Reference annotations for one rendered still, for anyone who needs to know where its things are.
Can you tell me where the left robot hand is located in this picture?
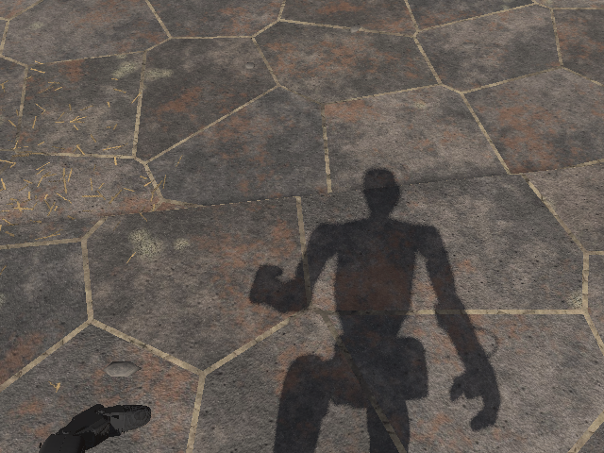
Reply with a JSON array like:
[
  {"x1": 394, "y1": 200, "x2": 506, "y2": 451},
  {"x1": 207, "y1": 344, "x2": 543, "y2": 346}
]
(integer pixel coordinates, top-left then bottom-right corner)
[{"x1": 39, "y1": 404, "x2": 151, "y2": 453}]

